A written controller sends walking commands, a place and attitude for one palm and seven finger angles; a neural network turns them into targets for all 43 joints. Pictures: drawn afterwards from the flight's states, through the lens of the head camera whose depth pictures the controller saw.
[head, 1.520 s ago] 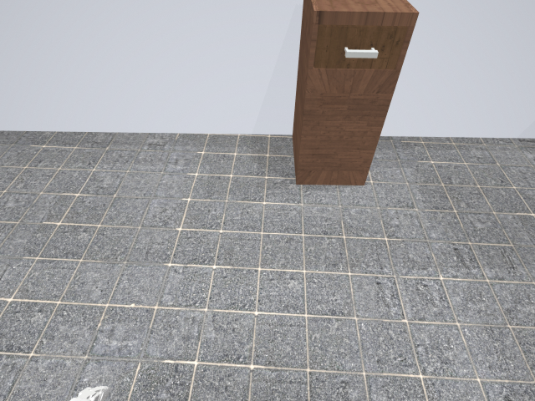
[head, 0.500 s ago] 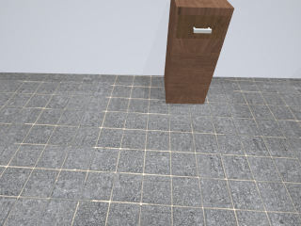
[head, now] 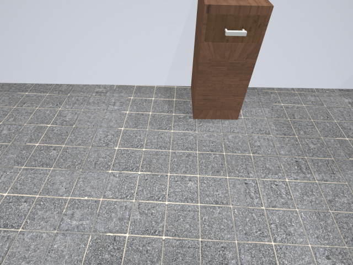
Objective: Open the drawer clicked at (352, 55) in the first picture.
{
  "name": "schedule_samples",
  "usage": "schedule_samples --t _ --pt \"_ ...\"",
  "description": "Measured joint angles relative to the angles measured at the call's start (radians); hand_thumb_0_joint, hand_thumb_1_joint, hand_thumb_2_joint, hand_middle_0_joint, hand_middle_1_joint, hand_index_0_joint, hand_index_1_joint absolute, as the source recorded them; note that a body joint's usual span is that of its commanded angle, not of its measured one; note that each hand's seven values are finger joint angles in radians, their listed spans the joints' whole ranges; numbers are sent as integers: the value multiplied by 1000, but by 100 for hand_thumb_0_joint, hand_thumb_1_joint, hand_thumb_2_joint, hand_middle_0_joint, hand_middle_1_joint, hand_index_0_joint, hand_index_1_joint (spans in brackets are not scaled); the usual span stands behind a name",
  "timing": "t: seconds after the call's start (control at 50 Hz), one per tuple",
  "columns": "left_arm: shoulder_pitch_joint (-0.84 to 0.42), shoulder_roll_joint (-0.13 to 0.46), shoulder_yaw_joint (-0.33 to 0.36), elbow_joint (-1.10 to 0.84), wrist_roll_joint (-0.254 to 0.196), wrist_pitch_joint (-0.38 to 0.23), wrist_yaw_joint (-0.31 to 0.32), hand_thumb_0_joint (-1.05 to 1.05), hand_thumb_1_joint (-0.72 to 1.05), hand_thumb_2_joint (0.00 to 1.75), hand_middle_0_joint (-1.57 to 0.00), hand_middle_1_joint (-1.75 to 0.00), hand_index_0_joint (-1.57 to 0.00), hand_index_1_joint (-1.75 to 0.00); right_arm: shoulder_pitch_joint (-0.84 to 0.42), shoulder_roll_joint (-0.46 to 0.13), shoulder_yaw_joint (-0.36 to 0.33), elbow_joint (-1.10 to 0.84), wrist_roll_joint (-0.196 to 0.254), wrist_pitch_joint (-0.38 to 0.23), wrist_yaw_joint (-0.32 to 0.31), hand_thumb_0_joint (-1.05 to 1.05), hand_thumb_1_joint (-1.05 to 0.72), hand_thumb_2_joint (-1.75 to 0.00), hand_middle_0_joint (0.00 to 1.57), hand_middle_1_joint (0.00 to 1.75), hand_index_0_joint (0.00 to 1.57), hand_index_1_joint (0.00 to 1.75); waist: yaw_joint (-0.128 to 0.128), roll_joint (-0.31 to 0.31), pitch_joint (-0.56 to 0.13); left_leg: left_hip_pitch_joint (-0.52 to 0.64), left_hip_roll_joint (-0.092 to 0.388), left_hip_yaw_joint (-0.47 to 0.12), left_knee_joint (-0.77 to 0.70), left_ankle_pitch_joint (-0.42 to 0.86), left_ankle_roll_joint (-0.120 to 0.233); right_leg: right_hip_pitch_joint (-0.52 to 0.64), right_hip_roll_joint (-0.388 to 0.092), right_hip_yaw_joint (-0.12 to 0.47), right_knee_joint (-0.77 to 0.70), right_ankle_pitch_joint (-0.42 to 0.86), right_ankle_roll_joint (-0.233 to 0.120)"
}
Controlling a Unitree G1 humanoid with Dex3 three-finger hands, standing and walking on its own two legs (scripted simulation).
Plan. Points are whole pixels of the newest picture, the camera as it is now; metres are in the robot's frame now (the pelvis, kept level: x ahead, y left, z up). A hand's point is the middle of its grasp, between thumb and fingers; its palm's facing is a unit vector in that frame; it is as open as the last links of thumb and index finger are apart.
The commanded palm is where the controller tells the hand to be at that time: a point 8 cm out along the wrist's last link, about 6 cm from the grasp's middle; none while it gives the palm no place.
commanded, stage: walk to a spot facing it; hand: left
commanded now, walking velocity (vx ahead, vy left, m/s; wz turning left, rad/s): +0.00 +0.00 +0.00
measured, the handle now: (235, 31) +1.34 -0.27 -0.04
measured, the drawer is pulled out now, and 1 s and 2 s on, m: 0.00 0.00 0.00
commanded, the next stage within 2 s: none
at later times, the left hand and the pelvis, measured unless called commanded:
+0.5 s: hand out of the picture +0.06 +0.17 -0.18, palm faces -0.18 -0.94 -0.29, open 7.4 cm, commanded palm none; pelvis -0.02 -0.03 -0.03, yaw -14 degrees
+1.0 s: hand out of the picture +0.12 +0.16 -0.17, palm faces -0.34 -0.92 -0.20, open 7.4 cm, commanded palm none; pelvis +0.08 -0.02 +0.00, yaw -28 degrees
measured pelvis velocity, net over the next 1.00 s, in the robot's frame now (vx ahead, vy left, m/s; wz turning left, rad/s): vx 0.08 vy -0.02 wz -0.49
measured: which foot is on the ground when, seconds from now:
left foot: down 0.00-0.44, up 0.46-1.00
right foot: down 0.00-1.00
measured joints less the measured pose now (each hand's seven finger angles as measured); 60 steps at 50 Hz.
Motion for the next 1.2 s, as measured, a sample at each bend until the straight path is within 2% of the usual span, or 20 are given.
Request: schedule_samples --t 0.14,0.3,0.38,0.42,0.44,0.46,0.48,0.52,0.56,0.62,0.72,0.84,0.98,1.04,1.08,1.1,1.14,1.2 --pt "8 -7 8 -19 -1 16 7 1 91 90 -20 -30 -20 -30 -6 10 -6 -17 -2 7 -11 0 -91 -90 20 30 20 30 11 -1 2 -14 10 24 30 -18 -3 -24 10 23 30 -7 0" --pt "51 -55 24 -84 4 63 -3 1 91 90 -20 -30 -20 -30 12 83 -23 -102 -4 29 -20 0 -91 -90 20 30 20 30 12 -23 28 -81 30 105 152 -82 -2 -149 34 97 199 -56 1" --pt "65 -82 40 -113 5 78 -11 1 91 90 -20 -30 -20 -30 25 113 -31 -122 -7 29 -19 0 -91 -90 20 30 20 30 20 -26 58 -85 50 159 193 -104 -7 -238 11 27 444 -232 23" --pt "77 -101 45 -129 6 77 -17 1 91 90 -20 -30 -20 -30 34 115 -37 -128 -11 34 -18 0 -91 -90 21 30 20 30 25 -5 63 -91 75 177 227 -122 -21 -227 -5 -14 439 -238 26" --pt "87 -108 47 -140 7 70 -20 1 91 90 -20 -30 -20 -30 39 113 -41 -130 -11 38 -17 0 -91 -90 21 30 20 30 28 8 61 -104 93 183 262 -140 -30 -203 -11 -30 383 -189 27" --pt "101 -112 48 -149 10 58 -21 1 91 90 -20 -30 -20 -30 44 111 -44 -133 -10 44 -15 0 -91 -90 21 30 20 30 32 16 54 -134 108 182 327 -173 -30 -188 -10 -37 333 -167 6" --pt "106 -119 49 -151 12 47 -17 1 91 90 -20 -30 -20 -30 41 108 -49 -133 -9 53 -14 0 -91 -90 21 30 20 30 34 30 54 -177 110 145 426 -236 -31 -202 6 -40 345 -166 -22" --pt "116 -133 48 -153 11 39 -8 1 91 90 -20 -30 -20 -30 39 106 -54 -133 -8 68 -12 0 -91 -90 20 30 20 30 29 43 58 -255 83 68 610 -286 -26 -198 26 -43 334 -155 -61" --pt "134 -142 50 -151 8 33 -4 1 91 90 -20 -30 -20 -30 43 107 -55 -133 -11 67 -4 1 -91 -90 20 30 20 30 33 37 50 -308 64 43 713 -237 -25 -170 38 -31 262 -114 -75" --pt "169 -150 50 -142 4 17 -6 1 91 90 -20 -30 -20 -30 44 104 -61 -141 -17 53 7 1 -91 -90 20 30 20 30 37 22 29 -355 56 35 753 -130 -31 -127 52 4 140 -48 -78" --pt "221 -161 52 -123 4 -9 -11 1 91 90 -20 -30 -21 -30 46 87 -75 -156 -22 35 10 1 -91 -90 20 30 20 30 37 17 -11 -390 60 10 737 -40 -45 -80 76 62 17 11 -79" --pt "259 -166 56 -109 11 -26 -9 1 91 90 -20 -30 -21 -30 43 81 -78 -163 -23 27 7 1 -91 -90 20 30 20 30 47 22 -39 -396 69 -7 652 -32 -56 -36 101 117 -33 10 -73" --pt "286 -162 56 -100 18 -28 -3 1 91 90 -20 -30 -20 -30 17 113 -65 -188 -13 16 12 1 -91 -90 20 30 20 30 72 6 -48 -363 43 0 467 -77 -44 21 104 192 -39 -41 -43" --pt "289 -150 61 -96 20 -21 0 1 91 90 -20 -30 -20 -30 4 136 -56 -207 -5 0 14 1 -91 -90 20 30 20 30 79 -14 -45 -308 20 8 333 -94 -32 37 96 229 -3 -91 -19" --pt "294 -139 68 -96 16 -14 0 1 91 90 -20 -30 -20 -30 4 148 -45 -224 -1 -23 10 1 -91 -90 20 30 20 30 73 -27 -45 -236 10 17 202 -53 -17 27 98 253 73 -154 -1" --pt "287 -129 75 -90 11 -9 -2 1 91 90 -20 -30 -20 -30 1 159 -40 -226 -3 -37 6 1 -91 -90 20 30 20 30 65 -46 -38 -227 -1 37 209 -40 10 -2 93 252 164 -193 -7" --pt "266 -114 88 -74 9 4 -5 1 91 90 -20 -30 -20 -30 11 176 -27 -232 -9 -48 3 0 -91 -90 20 30 20 30 59 -64 -31 -198 2 87 244 -88 57 -104 81 180 428 -260 -8" --pt "224 -89 104 -72 21 16 -18 1 91 90 -20 -30 -20 -30 72 193 -21 -221 -11 -54 -7 0 -91 -90 20 30 20 30 35 -61 -37 -108 14 129 176 -109 81 -251 41 55 710 -181 2"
